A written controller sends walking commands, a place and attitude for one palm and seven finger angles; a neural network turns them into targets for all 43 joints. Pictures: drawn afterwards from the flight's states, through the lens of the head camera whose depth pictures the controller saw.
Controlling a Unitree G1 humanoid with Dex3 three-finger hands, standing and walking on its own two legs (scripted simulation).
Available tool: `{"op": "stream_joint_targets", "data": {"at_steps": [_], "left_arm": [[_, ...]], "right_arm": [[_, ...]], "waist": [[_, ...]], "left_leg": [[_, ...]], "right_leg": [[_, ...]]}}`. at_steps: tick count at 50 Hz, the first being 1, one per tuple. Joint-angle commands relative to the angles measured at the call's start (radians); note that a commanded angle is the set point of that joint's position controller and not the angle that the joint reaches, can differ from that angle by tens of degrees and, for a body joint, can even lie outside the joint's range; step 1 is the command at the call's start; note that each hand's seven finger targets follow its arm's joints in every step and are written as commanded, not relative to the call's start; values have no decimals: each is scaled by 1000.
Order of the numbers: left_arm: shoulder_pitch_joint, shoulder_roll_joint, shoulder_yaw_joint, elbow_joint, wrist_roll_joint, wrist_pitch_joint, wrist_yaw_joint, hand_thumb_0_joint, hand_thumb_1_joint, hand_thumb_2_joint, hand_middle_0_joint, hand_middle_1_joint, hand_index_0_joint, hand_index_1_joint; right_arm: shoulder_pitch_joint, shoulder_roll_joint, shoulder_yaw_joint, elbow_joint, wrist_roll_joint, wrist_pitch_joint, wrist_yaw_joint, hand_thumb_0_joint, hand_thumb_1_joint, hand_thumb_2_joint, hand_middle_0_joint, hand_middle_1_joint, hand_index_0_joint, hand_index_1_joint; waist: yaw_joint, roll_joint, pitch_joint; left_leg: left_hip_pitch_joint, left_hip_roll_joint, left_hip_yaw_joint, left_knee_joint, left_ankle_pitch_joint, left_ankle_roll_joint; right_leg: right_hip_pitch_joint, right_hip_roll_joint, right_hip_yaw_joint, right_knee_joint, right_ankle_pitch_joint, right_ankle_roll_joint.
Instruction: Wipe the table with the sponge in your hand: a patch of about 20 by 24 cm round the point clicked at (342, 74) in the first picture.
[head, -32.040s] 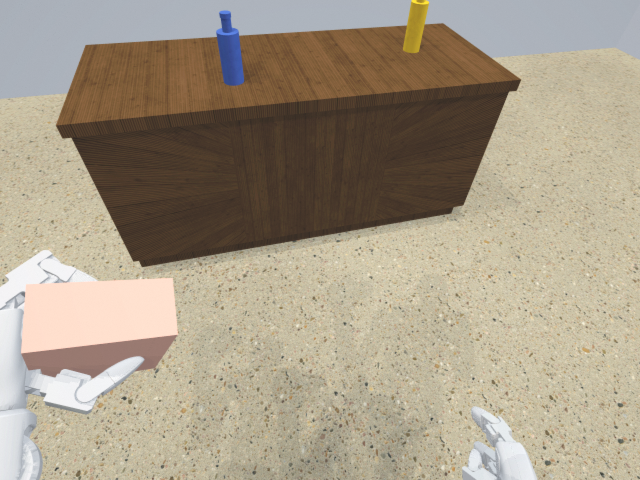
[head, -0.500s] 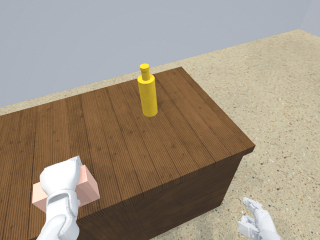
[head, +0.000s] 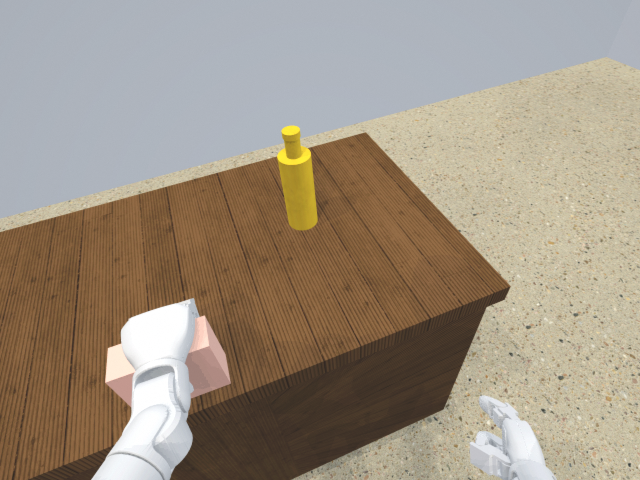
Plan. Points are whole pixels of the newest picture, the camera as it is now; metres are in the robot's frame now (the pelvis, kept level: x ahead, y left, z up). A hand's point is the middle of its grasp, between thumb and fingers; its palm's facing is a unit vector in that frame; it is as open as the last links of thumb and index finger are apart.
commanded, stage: slide across to the third lane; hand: left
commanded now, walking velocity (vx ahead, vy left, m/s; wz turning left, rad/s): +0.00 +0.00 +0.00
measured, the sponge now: (176, 372) +0.26 +0.26 -0.04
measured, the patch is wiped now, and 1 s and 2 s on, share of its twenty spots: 0.85 0.85 1.00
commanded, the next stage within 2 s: wipe forward along the third lane in 0.16 s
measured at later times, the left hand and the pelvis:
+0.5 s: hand (189, 338) +0.29 +0.24 +0.00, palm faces -0.08 -0.04 -1.00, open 9.5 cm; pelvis -0.01 -0.01 +0.00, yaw +0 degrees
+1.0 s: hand (190, 306) +0.35 +0.26 -0.01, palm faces -0.10 -0.01 -1.00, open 9.5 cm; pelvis -0.01 -0.01 -0.01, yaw -1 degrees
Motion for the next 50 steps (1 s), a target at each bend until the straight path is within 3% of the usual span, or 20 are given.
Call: {"op": "stream_joint_targets", "data": {"at_steps": [1, 3, 4, 6, 7, 11, 13, 17, 20, 22, 28, 30, 33, 37, 38, 42, 46, 47, 48, 50], "left_arm": [[-193, 38, 25, -112, -35, -12, 18, 0, 100, 1300, -1200, -1600, -1200, -1600], [-202, 61, 48, -120, -38, -3, 23, 0, 100, 1300, -1200, -1600, -1200, -1600], [-203, 27, 14, -113, -38, 5, 20, 0, 100, 1300, -1200, -1600, -1200, -1600], [-238, 19, 2, -97, -39, 10, 19, 0, 100, 1300, -1200, -1600, -1200, -1600], [-256, 6, -19, -94, -36, 15, 16, 0, 100, 1300, -1200, -1600, -1200, -1600], [-255, -3, -25, -76, -35, 16, 11, 0, 100, 1300, -1200, -1600, -1200, -1600], [-269, 34, 9, -74, -35, 18, 12, 0, 100, 1300, -1200, -1600, -1200, -1600], [-366, 29, -1, 6, -19, 22, 18, 0, 100, 1300, -1200, -1600, -1200, -1600], [-435, 56, 22, 62, -10, 14, 21, 0, 100, 1300, -1200, -1600, -1200, -1600], [-471, 59, 20, 107, -4, 12, 20, 0, 100, 1300, -1200, -1600, -1200, -1600], [-493, 146, 96, 238, 4, 7, 20, 0, 100, 1300, -1200, -1600, -1200, -1600], [-512, 107, 60, 255, 3, -2, 19, 0, 100, 1300, -1200, -1600, -1200, -1600], [-515, 147, 104, 294, -3, -12, 23, 0, 100, 1300, -1200, -1600, -1200, -1600], [-506, 140, 101, 321, -12, -30, 28, 0, 100, 1300, -1200, -1600, -1200, -1600], [-534, 181, 132, 321, -7, -35, 32, 0, 100, 1300, -1200, -1600, -1200, -1600], [-548, 162, 108, 357, -2, -39, 35, 0, 100, 1300, -1200, -1600, -1200, -1600], [-583, 163, 106, 369, -5, -49, 40, 0, 100, 1300, -1200, -1600, -1200, -1600], [-601, 192, 127, 380, -3, -53, 43, 0, 100, 1300, -1200, -1600, -1200, -1600], [-588, 233, 168, 393, -3, -54, 46, 0, 100, 1300, -1200, -1600, -1200, -1600], [-614, 241, 160, 409, -5, -59, 45, 0, 100, 1300, -1200, -1600, -1200, -1600]], "right_arm": [[-195, -110, -38, -163, 3, -45, 0, 0, -900, -900, 200, 300, 200, 300], [-202, -114, -39, -159, 3, -40, 1, 0, -900, -900, 200, 300, 200, 300], [-208, -108, -36, -164, 4, -36, 1, 0, -900, -900, 200, 300, 200, 300], [-211, -108, -34, -160, 7, -35, 1, 0, -900, -900, 200, 300, 200, 300], [-220, -107, -32, -161, 8, -33, 1, 0, -900, -900, 200, 300, 200, 300], [-217, -106, -33, -162, 9, -29, 3, 0, -900, -900, 200, 300, 200, 300], [-216, -110, -34, -161, 8, -23, 1, 0, -900, -900, 200, 300, 200, 300], [-206, -109, -26, -143, 9, -16, -8, 0, -900, -900, 200, 300, 200, 300], [-192, -112, -25, -134, 7, -15, -19, 0, -900, -900, 200, 300, 200, 300], [-182, -112, -23, -127, 6, -14, -24, 0, -900, -900, 200, 300, 200, 300], [-137, -124, -24, -116, 5, -1, -30, 0, -900, -900, 200, 300, 200, 300], [-123, -118, -25, -122, 4, -2, -28, 0, -900, -900, 200, 300, 200, 300], [-99, -127, -30, -118, 3, -1, -24, 0, -900, -900, 200, 300, 200, 300], [-74, -130, -32, -120, 3, -7, -21, 0, -900, -900, 200, 300, 200, 300], [-68, -137, -35, -115, 4, -6, -22, 0, -900, -900, 200, 300, 200, 300], [-49, -136, -36, -108, 5, -8, -17, 0, -900, -900, 200, 300, 200, 300], [-31, -137, -40, -103, 6, -12, -14, 0, -900, -900, 200, 300, 200, 300], [-21, -139, -42, -94, 5, -12, -15, 0, -900, -900, 200, 300, 200, 300], [-15, -145, -44, -91, 4, -12, -14, 0, -900, -900, 200, 300, 200, 300], [-12, -144, -38, -92, 5, -11, -17, 0, -900, -900, 200, 300, 200, 300]], "waist": [[-25, -174, -180], [-21, -159, -196], [-24, -157, -176], [-34, -175, -150], [-36, -157, -143], [-29, -141, -172], [-25, -145, -180], [-49, -155, -129], [-59, -180, -128], [-65, -165, -130], [-62, -135, -187], [-71, -128, -197], [-69, -151, -216], [-74, -198, -233], [-78, -196, -238], [-86, -171, -209], [-91, -152, -243], [-95, -162, -244], [-83, -164, -256], [-95, -172, -238]], "left_leg": [[28, -6, -18, -59, 134, 22], [34, -7, -19, -60, 142, 20], [27, -9, -19, -64, 136, 20], [27, -7, -17, -64, 118, 22], [28, -8, -18, -69, 107, 21], [33, -9, -16, -66, 116, 20], [33, -8, -20, -74, 106, 19], [5, -10, -15, -75, 62, 18], [-14, -12, -13, -69, 37, 20], [-33, -14, -8, -68, 18, 17], [-86, -14, -3, -44, 26, 12], [-95, -13, 1, -31, 32, 15], [-119, -9, -1, -21, 39, 16], [-157, -7, 2, -12, 40, 22], [-158, -5, 1, -9, 44, 22], [-173, -5, 6, -6, 38, 23], [-167, -2, 14, 1, 48, 27], [-170, 0, 14, 5, 52, 27], [-176, 0, 9, 2, 58, 26], [-200, -1, 14, 2, 38, 27]], "right_leg": [[145, -45, 98, -94, 218, 2], [156, -44, 109, -93, 239, -1], [148, -45, 97, -93, 220, 1], [129, -45, 101, -106, 195, 4], [119, -46, 102, -111, 172, 3], [131, -46, 97, -104, 178, 0], [137, -44, 101, -108, 159, -2], [89, -45, 97, -119, 101, 2], [75, -45, 99, -120, 71, 5], [63, -49, 102, -119, 46, 8], [77, -51, 113, -96, 73, 8], [67, -52, 104, -88, 92, 11], [75, -51, 108, -79, 115, 12], [93, -56, 113, -74, 146, 22], [91, -54, 117, -69, 150, 20], [67, -57, 108, -71, 146, 21], [67, -58, 104, -68, 155, 24], [70, -59, 106, -65, 169, 23], [84, -56, 108, -61, 179, 20], [82, -60, 110, -66, 153, 28]]}}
